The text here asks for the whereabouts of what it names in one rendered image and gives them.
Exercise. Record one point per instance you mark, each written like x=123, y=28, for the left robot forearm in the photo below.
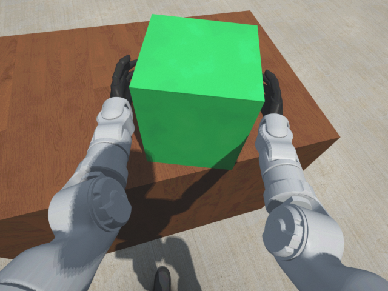
x=109, y=149

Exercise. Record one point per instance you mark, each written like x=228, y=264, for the left robot hand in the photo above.
x=121, y=79

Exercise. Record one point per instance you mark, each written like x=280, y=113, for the carton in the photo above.
x=197, y=90

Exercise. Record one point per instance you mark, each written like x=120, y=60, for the right robot upper arm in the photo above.
x=309, y=246

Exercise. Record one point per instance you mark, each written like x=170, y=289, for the pedestal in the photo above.
x=53, y=86

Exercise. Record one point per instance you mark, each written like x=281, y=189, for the robot left foot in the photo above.
x=162, y=280

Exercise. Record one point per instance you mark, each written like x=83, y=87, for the left robot upper arm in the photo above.
x=85, y=220

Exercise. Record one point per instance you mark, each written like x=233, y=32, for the right robot hand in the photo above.
x=273, y=100

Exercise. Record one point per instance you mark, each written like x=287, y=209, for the right robot forearm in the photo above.
x=281, y=170

